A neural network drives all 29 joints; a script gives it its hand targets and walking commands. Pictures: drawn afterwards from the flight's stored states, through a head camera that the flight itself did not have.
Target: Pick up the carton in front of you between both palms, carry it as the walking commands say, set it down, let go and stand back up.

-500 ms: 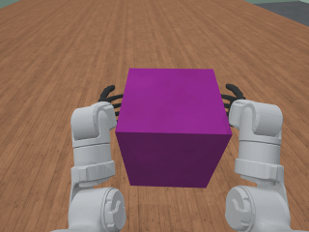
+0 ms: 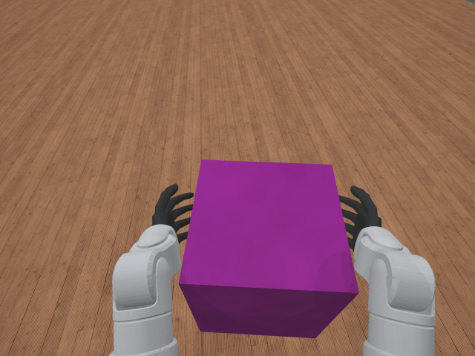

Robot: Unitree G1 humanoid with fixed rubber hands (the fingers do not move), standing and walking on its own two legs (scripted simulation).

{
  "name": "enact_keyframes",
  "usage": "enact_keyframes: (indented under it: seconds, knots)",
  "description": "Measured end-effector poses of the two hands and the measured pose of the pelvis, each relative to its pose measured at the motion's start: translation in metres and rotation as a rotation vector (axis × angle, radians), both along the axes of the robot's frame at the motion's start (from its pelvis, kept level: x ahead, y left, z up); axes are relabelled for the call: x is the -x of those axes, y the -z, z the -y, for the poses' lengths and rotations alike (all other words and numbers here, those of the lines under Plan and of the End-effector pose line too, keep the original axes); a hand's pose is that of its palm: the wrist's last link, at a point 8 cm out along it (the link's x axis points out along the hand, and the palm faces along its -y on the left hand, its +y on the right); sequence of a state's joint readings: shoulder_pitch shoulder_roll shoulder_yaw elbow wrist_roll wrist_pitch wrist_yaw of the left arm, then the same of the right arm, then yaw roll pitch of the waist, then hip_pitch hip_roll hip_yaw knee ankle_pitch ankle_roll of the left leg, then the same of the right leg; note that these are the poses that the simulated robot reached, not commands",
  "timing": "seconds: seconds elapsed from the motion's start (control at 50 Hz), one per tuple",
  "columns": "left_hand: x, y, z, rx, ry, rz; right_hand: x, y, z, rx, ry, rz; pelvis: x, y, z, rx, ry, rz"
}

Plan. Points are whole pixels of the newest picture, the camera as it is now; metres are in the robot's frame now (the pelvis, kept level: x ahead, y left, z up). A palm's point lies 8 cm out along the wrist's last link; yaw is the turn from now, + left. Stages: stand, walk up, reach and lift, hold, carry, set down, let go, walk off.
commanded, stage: carry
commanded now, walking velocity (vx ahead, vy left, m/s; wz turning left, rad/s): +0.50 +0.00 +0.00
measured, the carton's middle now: (261, 254) +0.30 +0.00 +0.03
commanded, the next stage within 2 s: none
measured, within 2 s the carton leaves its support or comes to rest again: neither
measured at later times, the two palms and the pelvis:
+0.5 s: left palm (171, 143) +0.53 +0.19 +0.09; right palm (312, 139) +0.53 -0.11 +0.09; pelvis +0.29 +0.04 -0.01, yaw -2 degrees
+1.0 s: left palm (186, 108) +0.63 +0.16 +0.11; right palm (316, 107) +0.63 -0.14 +0.11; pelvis +0.39 +0.02 +0.01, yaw -2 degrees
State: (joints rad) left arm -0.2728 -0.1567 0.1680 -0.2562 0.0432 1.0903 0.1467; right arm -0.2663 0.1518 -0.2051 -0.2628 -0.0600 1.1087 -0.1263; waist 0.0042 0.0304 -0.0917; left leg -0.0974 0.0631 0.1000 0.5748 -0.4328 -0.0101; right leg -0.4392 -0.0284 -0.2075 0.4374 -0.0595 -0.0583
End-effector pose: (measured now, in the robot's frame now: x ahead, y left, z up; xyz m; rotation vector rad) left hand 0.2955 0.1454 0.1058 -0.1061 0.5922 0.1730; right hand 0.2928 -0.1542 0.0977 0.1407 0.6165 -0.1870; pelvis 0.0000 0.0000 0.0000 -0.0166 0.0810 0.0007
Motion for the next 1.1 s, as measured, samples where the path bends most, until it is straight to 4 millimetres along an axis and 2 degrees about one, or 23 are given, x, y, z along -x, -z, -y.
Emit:
enact_keyframes:
  seconds: [0.1,0.22,0.28,0.34,0.44,0.5,0.56,0.64,0.84,0.94,1.1]
  knots:
    - [-0.028,0.002,0.008,-0.041,0.011,-0.077,-0.031,0.004,0.008,0.027,-0.037,-0.076,-0.054,-0.014,0.011,-0.025,-0.02,0.0]
    - [-0.071,-0.019,0.002,-0.057,-0.007,-0.037,-0.082,-0.016,0.002,0.033,-0.069,-0.034,-0.125,-0.023,0.009,-0.041,-0.006,0.009]
    - [-0.102,-0.026,-0.004,-0.054,-0.006,-0.004,-0.113,-0.024,-0.004,0.038,-0.067,-0.001,-0.164,-0.021,0.003,-0.037,-0.004,0.019]
    - [-0.138,-0.024,-0.014,-0.047,0.001,0.015,-0.148,-0.025,-0.014,0.047,-0.061,0.017,-0.205,-0.014,-0.007,-0.027,-0.001,0.033]
    - [-0.209,0.002,-0.036,-0.009,0.018,0.012,-0.212,-0.008,-0.036,0.087,-0.047,0.01,-0.269,0.011,-0.029,-0.022,0.018,0.055]
    - [-0.237,0.017,-0.04,0.016,0.031,-0.069,-0.235,0.003,-0.04,0.101,-0.031,-0.072,-0.285,0.007,-0.036,-0.022,0.034,0.046]
    - [-0.255,0.019,-0.038,0.011,0.06,-0.112,-0.246,0.005,-0.038,0.089,-0.011,-0.114,-0.299,-0.003,-0.04,-0.011,0.042,0.039]
    - [-0.277,0.012,-0.033,-0.002,0.08,-0.092,-0.262,0.0,-0.034,0.085,0.006,-0.096,-0.319,-0.01,-0.04,-0.006,0.042,0.039]
    - [-0.32,-0.018,-0.023,-0.042,0.058,0.002,-0.313,-0.02,-0.024,0.056,-0.016,0.001,-0.375,-0.01,-0.028,-0.019,0.033,0.044]
    - [-0.333,-0.012,-0.021,-0.038,0.046,-0.026,-0.33,-0.016,-0.021,0.058,-0.027,-0.027,-0.389,-0.007,-0.022,-0.016,0.029,0.038]
    - [-0.341,-0.004,-0.015,-0.032,0.046,-0.046,-0.337,-0.009,-0.015,0.06,-0.026,-0.048,-0.394,-0.005,-0.016,-0.018,0.027,0.037]
